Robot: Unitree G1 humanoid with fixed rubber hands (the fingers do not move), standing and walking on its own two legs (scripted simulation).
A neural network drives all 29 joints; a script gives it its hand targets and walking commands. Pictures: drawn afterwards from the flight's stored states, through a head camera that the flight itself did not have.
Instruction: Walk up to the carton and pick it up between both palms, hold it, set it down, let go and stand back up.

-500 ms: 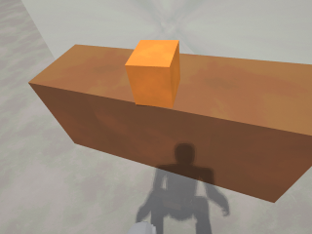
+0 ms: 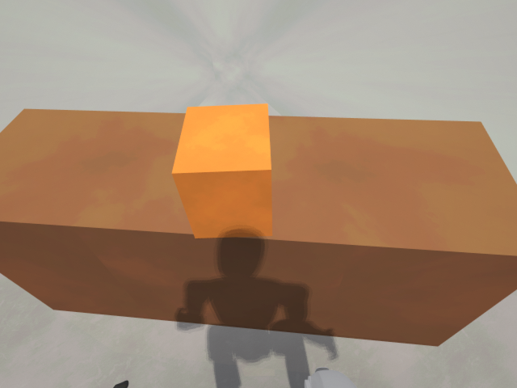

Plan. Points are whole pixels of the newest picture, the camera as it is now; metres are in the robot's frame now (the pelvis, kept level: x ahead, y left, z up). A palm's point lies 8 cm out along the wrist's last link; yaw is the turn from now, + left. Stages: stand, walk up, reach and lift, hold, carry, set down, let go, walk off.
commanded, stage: walk up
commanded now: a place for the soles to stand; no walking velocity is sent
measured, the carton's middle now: (230, 172) +0.57 +0.07 -0.02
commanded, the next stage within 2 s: stand in 1.98 s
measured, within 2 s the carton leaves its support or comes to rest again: neither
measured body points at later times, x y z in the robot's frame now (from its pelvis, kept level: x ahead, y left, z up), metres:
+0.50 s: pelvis +0.13 +0.11 -0.03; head +0.16 +0.10 +0.42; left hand +0.21 +0.39 -0.14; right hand +0.22 -0.16 -0.14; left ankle +0.22 +0.26 -0.73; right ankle +0.13 -0.09 -0.72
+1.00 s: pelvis +0.12 +0.10 -0.01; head +0.14 +0.08 +0.44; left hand +0.29 +0.33 -0.11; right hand +0.11 -0.18 -0.14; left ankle +0.18 +0.25 -0.69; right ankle +0.11 +0.00 -0.72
